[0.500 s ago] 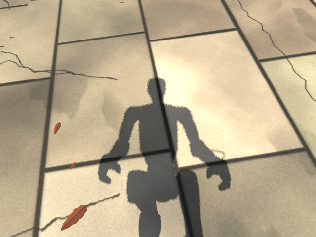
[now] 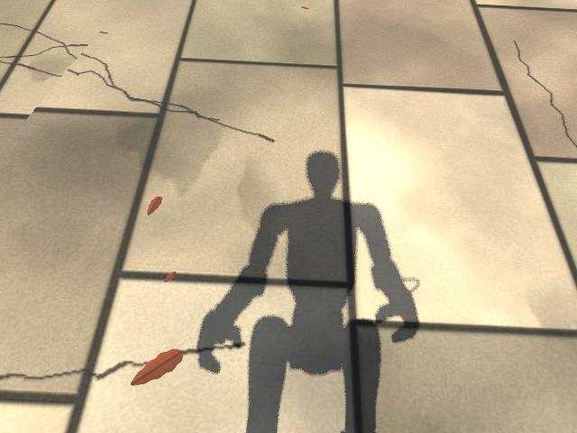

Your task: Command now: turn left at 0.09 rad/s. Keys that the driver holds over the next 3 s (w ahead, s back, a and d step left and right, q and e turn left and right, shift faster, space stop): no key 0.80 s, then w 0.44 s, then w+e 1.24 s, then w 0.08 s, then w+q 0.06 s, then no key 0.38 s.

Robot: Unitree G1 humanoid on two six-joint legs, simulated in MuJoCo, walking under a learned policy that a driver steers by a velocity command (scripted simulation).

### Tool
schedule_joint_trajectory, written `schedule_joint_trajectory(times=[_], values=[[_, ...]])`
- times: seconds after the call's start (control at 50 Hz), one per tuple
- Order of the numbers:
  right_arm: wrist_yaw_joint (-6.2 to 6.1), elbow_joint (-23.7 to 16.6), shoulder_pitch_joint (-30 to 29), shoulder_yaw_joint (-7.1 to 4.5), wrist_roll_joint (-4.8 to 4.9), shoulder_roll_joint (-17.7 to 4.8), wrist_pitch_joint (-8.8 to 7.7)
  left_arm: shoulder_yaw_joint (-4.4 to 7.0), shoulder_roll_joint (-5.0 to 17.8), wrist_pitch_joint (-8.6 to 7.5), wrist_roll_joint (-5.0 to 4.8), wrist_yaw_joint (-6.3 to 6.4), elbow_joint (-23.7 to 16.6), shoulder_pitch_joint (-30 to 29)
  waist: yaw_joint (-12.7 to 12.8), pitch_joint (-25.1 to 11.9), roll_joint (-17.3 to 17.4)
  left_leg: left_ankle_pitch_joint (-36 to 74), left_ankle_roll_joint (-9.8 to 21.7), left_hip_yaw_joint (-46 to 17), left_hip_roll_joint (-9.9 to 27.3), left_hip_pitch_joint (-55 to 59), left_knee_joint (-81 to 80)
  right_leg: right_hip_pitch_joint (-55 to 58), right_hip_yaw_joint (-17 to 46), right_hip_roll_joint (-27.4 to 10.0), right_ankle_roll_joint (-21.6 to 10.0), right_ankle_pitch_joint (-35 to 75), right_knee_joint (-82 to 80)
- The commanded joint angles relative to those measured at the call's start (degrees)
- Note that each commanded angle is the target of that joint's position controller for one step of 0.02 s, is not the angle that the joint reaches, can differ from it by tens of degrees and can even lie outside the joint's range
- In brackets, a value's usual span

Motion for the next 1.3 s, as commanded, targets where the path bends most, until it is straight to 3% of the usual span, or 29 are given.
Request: schedule_joint_trajectory(times=[0.02,0.06,0.1,0.12,0.16,0.26,0.52,0.8,0.84,0.88,0.9,0.94,0.98,1.0,1.04,1.06,1.08,1.1,1.12,1.14,1.18,1.22,1.3], values=[[-0.71,-0.7,-0.6,-1.40,0.35,-8.2,-1.04,0.80,3.9,-0.73,0.02,0.25,-0.8,1.9,-0.5,-4.9,9.8,32.3,6.4,-8.3,12.7,4.2,-3.3,0.8,0.5,0.0,0.9,3.1,-2.7],[-0.64,0.3,-1.6,-1.49,0.66,-8.5,-0.84,0.35,3.2,-0.92,0.17,0.54,0.7,2.6,0.4,-4.1,8.1,21.3,4.1,-7.7,11.0,0.2,-3.1,6.4,0.7,-0.8,1.1,14.1,-11.2],[-0.40,1.6,-0.2,-1.62,0.35,-8.3,-0.61,0.37,5.4,-1.61,1.00,0.55,1.2,1.6,-0.9,-2.3,6.4,4.6,1.4,-8.4,8.4,-4.9,-4.9,10.2,4.7,-4.9,1.1,20.5,-14.0],[-0.11,2.5,1.5,-1.85,0.54,-7.7,-0.35,1.10,7.7,-1.57,0.22,0.36,2.4,0.3,-2.9,1.1,1.2,1.5,1.0,-7.0,5.9,-4.5,-7.0,5.3,4.8,-4.4,0.4,19.0,-12.1],[-0.31,4.5,1.0,-1.96,0.44,-8.2,-0.28,0.45,4.5,-1.99,0.27,-0.07,3.7,0.9,-1.0,1.7,1.4,3.4,0.8,-6.4,6.2,-1.3,-5.0,2.5,5.0,-4.1,0.0,16.2,-14.7],[-0.33,7.8,1.8,-1.99,0.53,-7.4,-0.88,0.28,4.5,-2.75,0.19,0.70,6.6,0.5,-1.4,-1.3,0.7,7.9,0.7,-5.8,6.4,0.4,-4.4,5.4,5.4,-4.5,-0.9,18.7,-15.2],[-0.87,14.7,5.8,-1.10,0.47,-6.2,-0.64,-0.65,3.0,-2.58,0.10,1.12,12.2,1.2,-1.4,0.2,1.9,6.5,-0.4,-5.0,6.4,-1.3,-5.1,5.1,5.9,-4.4,-2.0,15.8,-16.1],[-1.25,17.9,9.1,-0.39,0.45,-3.9,-0.73,-1.37,0.9,-2.80,-0.03,1.39,15.3,2.7,-1.6,0.8,1.7,7.2,-0.8,-4.4,6.6,-1.5,-4.3,4.1,5.9,-3.9,-2.3,16.1,-16.1],[-1.22,18.1,10.0,-0.49,0.24,-3.7,-0.59,-0.96,1.7,-2.51,0.07,1.37,15.7,3.6,-1.5,-0.1,0.8,-3.0,-0.3,-2.9,4.7,-2.2,-2.9,3.8,6.2,-2.9,-3.0,3.4,-16.8],[-0.89,17.0,9.7,-0.94,-0.34,-4.0,-0.24,0.08,3.7,-1.73,0.18,1.19,15.3,4.6,-1.0,2.7,-1.6,-18.0,1.1,-0.8,1.7,-8.1,2.3,1.1,9.5,-3.5,-5.8,-16.0,-17.8],[-0.59,16.0,8.6,-0.90,-0.79,-3.3,-0.23,0.43,4.0,-1.47,0.25,1.06,15.4,6.1,-0.2,5.3,-3.0,-20.3,1.4,-0.1,1.0,-12.6,5.4,0.6,13.2,-5.8,-7.4,-22.0,-19.9],[0.11,14.2,7.3,-0.36,-1.50,-0.5,-1.07,1.27,4.9,-1.44,0.42,1.05,16.2,9.4,0.5,6.5,-7.1,-13.4,1.2,4.3,1.0,-16.7,15.0,1.6,22.9,-13.3,-11.5,-26.7,-25.2],[0.72,12.9,6.9,-0.64,-1.23,-1.1,-2.36,1.60,4.7,-2.06,0.78,0.77,15.6,8.1,-0.5,6.1,-5.4,-11.7,1.5,4.0,3.2,-14.7,17.4,-1.1,24.0,-15.3,-12.6,-21.5,-26.6],[1.02,12.9,8.4,-0.72,-0.96,-1.0,-2.94,1.78,5.0,-2.35,0.75,0.60,14.8,6.1,-1.9,5.6,-4.8,-12.0,1.9,4.4,3.2,-11.4,14.2,-2.7,21.3,-14.1,-11.9,-18.9,-25.4],[1.03,15.9,17.6,-0.93,-0.19,0.3,-3.79,1.98,4.4,-2.68,0.04,0.29,12.9,0.5,-6.7,5.2,-3.2,-7.0,3.0,6.4,0.3,4.9,3.3,-13.1,13.2,-8.4,-9.1,-16.4,-18.9],[0.55,17.4,22.8,-1.55,-0.39,-1.5,-4.12,1.66,2.7,-3.17,0.14,0.13,11.5,-2.1,-8.8,5.5,1.8,-9.9,3.6,0.7,3.1,12.1,-2.3,-19.5,8.7,-4.7,-7.4,-13.5,-10.1],[-0.05,18.3,29.3,-2.79,-0.81,-6.6,-4.57,0.33,-2.3,-3.90,-0.10,-0.40,9.5,-3.5,-10.5,2.5,15.7,-26.1,6.4,-21.4,17.0,17.7,-14.2,-26.5,-1.1,2.6,-4.6,-8.2,9.0],[0.06,19.3,31.4,-3.87,-0.51,-10.2,-4.03,0.70,-0.3,-4.27,1.41,-0.75,7.7,-4.8,-9.8,5.5,17.1,-34.8,10.6,-34.5,24.3,13.7,-18.9,-32.4,-1.6,3.1,-5.1,-7.9,19.3],[0.06,17.5,25.7,-3.37,-0.65,-7.6,-4.03,1.09,1.6,-4.72,2.01,-1.29,7.6,-5.5,-6.4,9.3,9.8,-33.4,11.2,-32.2,23.6,9.0,-18.5,-33.0,1.3,-0.5,-5.6,-2.4,24.8],[0.28,15.7,21.6,-2.99,-0.48,-6.1,-4.61,0.93,0.6,-5.30,1.55,-1.93,8.3,-4.3,-4.3,9.1,7.1,-27.2,10.0,-26.9,21.0,7.2,-18.5,-31.9,1.9,-1.8,-5.5,2.4,25.8],[0.20,14.5,19.2,-2.39,-0.03,-4.0,-5.88,1.17,0.5,-5.92,1.50,-2.74,9.3,-2.6,-2.3,6.7,5.7,-11.5,8.2,-17.2,16.8,8.4,-18.6,-29.2,0.9,-3.2,-4.2,8.7,25.0],[0.11,15.4,22.0,-1.95,-0.04,-3.0,-6.64,1.19,-0.1,-5.53,1.65,-3.02,8.8,-3.5,-2.4,4.6,6.4,1.6,7.9,-11.4,14.8,10.3,-17.1,-29.0,-1.0,-2.8,-3.1,11.6,24.7],[-0.16,16.3,24.9,-1.44,-0.31,-2.5,-6.96,0.43,-1.7,-4.84,1.09,-2.97,4.9,-12.1,-3.5,5.2,6.9,19.6,7.6,-2.9,13.4,10.6,-15.5,-30.3,-3.8,-1.4,-2.2,14.6,18.3]])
